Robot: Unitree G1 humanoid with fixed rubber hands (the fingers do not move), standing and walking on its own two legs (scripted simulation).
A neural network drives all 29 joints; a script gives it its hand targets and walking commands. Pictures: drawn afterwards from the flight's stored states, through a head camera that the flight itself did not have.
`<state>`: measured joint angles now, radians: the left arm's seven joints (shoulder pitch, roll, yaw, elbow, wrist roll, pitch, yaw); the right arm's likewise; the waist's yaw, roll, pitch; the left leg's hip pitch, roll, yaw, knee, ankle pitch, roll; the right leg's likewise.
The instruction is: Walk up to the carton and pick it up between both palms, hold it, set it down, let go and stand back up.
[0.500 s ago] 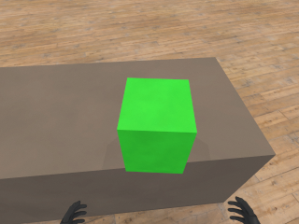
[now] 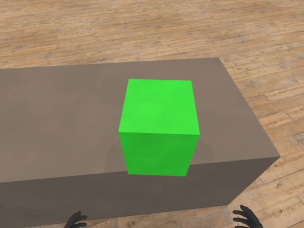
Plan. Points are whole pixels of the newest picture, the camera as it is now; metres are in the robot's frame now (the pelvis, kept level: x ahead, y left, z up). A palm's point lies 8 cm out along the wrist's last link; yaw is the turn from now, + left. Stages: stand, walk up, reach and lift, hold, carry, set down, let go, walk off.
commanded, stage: stand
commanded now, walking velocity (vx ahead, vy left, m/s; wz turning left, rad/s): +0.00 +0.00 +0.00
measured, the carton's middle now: (158, 129) +0.41 +0.00 -0.02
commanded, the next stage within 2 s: none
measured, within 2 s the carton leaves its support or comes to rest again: neither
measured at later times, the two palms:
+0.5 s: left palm out of the picture +0.11 +0.26 -0.11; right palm out of the picture +0.11 -0.25 -0.11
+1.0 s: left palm out of the picture +0.10 +0.26 -0.11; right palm out of the picture +0.10 -0.25 -0.11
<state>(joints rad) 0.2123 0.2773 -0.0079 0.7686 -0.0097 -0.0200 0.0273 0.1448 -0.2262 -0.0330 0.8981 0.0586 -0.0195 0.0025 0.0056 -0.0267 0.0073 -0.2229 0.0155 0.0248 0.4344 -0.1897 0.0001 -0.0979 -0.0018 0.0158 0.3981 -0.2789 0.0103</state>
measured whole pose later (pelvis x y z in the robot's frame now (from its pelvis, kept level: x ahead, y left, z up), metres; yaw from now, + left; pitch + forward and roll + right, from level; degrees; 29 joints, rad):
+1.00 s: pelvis +0.00 +0.00 +0.00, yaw +0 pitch -2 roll +0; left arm 0.21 0.28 -0.01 0.84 -0.01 -0.02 0.03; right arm 0.14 -0.23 -0.03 0.98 0.06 -0.02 0.00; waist 0.00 -0.01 0.00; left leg -0.21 0.02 0.02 0.43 -0.19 0.00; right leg -0.09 0.00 0.02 0.40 -0.28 0.01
